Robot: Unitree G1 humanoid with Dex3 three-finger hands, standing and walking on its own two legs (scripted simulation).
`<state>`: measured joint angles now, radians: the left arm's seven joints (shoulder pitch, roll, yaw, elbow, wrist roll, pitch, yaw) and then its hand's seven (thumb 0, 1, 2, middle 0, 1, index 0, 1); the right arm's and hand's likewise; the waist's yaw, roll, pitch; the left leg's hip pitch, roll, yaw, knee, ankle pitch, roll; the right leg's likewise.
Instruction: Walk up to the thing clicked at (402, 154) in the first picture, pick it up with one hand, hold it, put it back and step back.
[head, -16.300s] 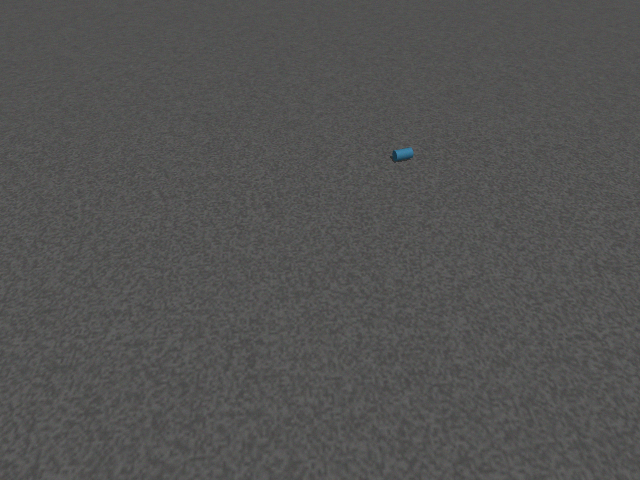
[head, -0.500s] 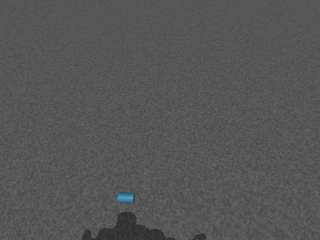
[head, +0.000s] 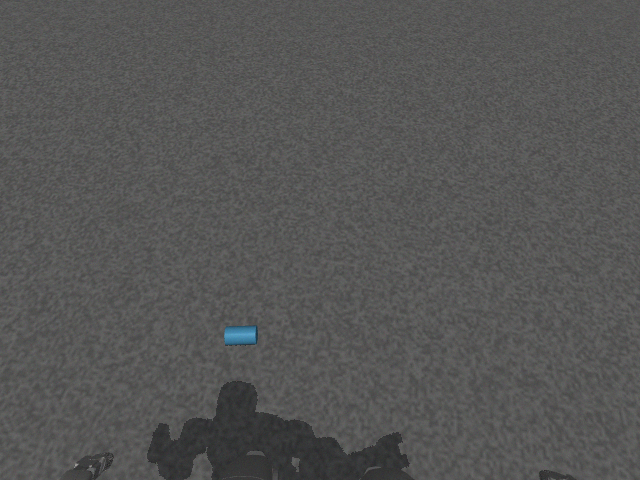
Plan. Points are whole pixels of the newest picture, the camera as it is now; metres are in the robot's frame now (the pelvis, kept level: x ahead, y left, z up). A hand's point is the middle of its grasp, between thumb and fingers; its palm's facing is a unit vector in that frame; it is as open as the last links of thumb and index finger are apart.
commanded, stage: walk up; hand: left
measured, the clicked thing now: (241, 335) +0.53 +0.24 -0.73
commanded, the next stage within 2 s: none
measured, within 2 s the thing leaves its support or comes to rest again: neither
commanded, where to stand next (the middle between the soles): +0.15 -0.01 m, yaw +2 degrees
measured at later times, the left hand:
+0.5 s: hand out of the picture -0.03 +0.27 -0.14, palm faces +0.07 -0.93 -0.37, open 7.4 cm
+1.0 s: hand out of the picture -0.19 +0.23 -0.12, palm faces +0.05 -0.91 -0.41, open 7.4 cm
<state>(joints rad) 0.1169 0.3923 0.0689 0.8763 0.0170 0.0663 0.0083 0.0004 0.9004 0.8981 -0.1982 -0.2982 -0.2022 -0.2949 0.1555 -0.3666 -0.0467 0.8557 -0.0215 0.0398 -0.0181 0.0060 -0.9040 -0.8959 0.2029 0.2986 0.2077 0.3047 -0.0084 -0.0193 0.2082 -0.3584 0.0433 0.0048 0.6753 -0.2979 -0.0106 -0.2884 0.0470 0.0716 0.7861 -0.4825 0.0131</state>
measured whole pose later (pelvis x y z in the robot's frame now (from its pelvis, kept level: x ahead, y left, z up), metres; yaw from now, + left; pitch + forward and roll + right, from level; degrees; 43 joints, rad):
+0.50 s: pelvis -0.13 -0.01 +0.00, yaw +3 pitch -3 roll +0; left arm 0.13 0.38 0.08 0.79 0.01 0.09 0.02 0.00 0.90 0.90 -0.20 -0.30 -0.20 -0.30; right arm 0.16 -0.36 -0.04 0.85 -0.03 0.04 -0.01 0.01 -0.91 -0.90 0.20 0.30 0.21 0.30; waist 0.01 -0.04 0.19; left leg -0.27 -0.02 -0.02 0.65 -0.33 0.03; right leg -0.47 0.09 0.12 1.04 -0.53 -0.02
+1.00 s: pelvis -0.23 -0.04 +0.01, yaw +2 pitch -3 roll +0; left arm 0.27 0.35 0.07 0.92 0.04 -0.02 -0.01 0.00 0.90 0.90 -0.20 -0.30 -0.21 -0.30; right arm 0.26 -0.40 -0.05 0.95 -0.02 0.04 0.01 0.01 -0.91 -0.90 0.20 0.30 0.20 0.30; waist 0.02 0.05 0.08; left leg -0.31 -0.02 -0.08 0.74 -0.45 -0.02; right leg -0.18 -0.01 -0.01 0.58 -0.36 -0.01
